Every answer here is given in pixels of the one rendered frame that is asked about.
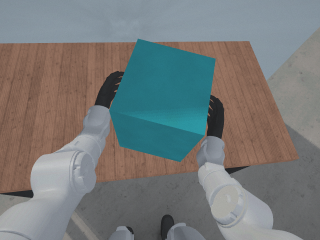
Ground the right robot forearm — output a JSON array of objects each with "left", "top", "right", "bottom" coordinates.
[{"left": 196, "top": 136, "right": 242, "bottom": 208}]

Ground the robot right upper arm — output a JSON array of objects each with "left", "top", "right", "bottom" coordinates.
[{"left": 211, "top": 185, "right": 303, "bottom": 240}]

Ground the table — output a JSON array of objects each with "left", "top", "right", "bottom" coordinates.
[{"left": 0, "top": 41, "right": 299, "bottom": 198}]

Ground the left robot forearm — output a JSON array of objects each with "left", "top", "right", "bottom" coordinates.
[{"left": 30, "top": 105, "right": 111, "bottom": 193}]

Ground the robot left hand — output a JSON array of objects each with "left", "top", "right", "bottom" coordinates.
[{"left": 94, "top": 71, "right": 124, "bottom": 109}]

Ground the robot left upper arm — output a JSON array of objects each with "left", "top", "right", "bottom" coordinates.
[{"left": 0, "top": 150, "right": 97, "bottom": 240}]

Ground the left robot foot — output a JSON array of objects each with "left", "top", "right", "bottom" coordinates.
[{"left": 126, "top": 226, "right": 134, "bottom": 235}]

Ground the robot right hand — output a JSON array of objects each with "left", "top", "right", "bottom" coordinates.
[{"left": 206, "top": 95, "right": 225, "bottom": 139}]

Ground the carton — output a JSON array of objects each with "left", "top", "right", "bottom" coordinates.
[{"left": 109, "top": 39, "right": 216, "bottom": 162}]

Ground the robot left thigh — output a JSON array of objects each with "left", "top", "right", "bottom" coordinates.
[{"left": 108, "top": 230, "right": 134, "bottom": 240}]

